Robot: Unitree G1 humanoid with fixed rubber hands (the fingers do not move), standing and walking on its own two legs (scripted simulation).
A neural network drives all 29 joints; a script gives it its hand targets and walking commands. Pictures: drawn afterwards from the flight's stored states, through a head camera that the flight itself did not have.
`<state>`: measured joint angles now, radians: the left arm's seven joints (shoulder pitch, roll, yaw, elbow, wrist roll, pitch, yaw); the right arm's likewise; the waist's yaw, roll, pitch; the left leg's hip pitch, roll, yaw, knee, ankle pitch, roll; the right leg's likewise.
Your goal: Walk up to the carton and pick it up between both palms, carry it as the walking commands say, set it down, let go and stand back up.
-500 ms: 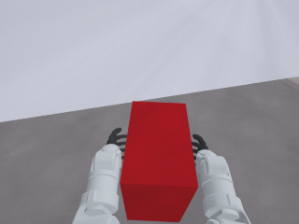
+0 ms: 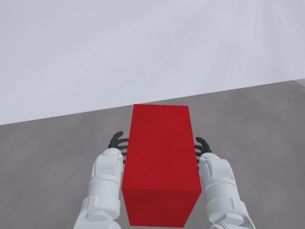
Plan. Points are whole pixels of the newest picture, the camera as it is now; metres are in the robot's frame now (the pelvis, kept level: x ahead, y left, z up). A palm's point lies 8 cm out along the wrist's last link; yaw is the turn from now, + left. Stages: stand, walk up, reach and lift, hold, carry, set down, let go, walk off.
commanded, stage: hold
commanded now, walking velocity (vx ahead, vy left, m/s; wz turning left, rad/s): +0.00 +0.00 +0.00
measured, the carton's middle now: (158, 166) +0.32 +0.00 -0.01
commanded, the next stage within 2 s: carry in 0.12 s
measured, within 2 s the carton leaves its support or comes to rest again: neither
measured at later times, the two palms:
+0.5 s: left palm (88, 158) +0.28 +0.19 +0.08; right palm (184, 155) +0.29 -0.07 +0.08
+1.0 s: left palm out of the picture +0.06 +0.23 +0.09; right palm (170, 211) +0.14 -0.02 +0.08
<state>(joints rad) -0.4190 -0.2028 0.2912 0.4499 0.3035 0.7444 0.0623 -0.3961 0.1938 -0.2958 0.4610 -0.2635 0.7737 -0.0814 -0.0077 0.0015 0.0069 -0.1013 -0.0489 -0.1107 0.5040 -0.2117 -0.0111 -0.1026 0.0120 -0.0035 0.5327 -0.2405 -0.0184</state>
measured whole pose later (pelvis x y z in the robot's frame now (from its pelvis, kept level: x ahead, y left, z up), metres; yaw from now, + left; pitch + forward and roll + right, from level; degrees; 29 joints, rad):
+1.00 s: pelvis -0.18 +0.02 -0.01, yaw +18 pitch +4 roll -1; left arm -0.26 -0.15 0.03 -0.30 0.07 1.12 0.21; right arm -0.27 0.15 -0.10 -0.30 -0.06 1.17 -0.19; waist -0.01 0.01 -0.02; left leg -0.46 0.03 0.01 0.70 -0.23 -0.04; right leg -0.40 -0.09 -0.05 0.61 -0.26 0.05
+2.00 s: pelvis -0.58 -0.20 +0.00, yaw +54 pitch +2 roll +2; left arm -0.17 -0.14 0.00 -0.31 0.06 1.13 0.21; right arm -0.18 0.14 -0.04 -0.30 -0.05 1.17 -0.19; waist 0.02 0.03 -0.01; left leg -0.66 -0.09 -0.02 0.98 -0.31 -0.10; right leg -0.31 -0.09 -0.09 0.58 -0.30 0.00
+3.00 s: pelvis -0.88 -0.58 -0.01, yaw +88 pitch +4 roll -3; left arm -0.15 -0.13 -0.01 -0.33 0.05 1.13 0.20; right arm -0.16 0.14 -0.02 -0.35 -0.05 1.18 -0.21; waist 0.01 0.02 0.01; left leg -0.53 -0.02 -0.09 0.60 -0.13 0.01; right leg -0.60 -0.13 -0.18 1.06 -0.45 0.05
